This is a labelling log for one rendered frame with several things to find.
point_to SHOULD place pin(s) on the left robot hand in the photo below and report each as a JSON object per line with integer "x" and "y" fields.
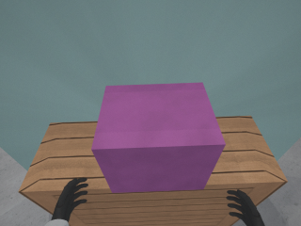
{"x": 66, "y": 203}

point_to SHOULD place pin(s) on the pedestal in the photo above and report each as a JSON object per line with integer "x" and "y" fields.
{"x": 246, "y": 163}

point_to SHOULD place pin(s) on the carton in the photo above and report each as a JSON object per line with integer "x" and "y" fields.
{"x": 157, "y": 137}

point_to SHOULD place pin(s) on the right robot hand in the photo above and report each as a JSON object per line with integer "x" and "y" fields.
{"x": 250, "y": 215}

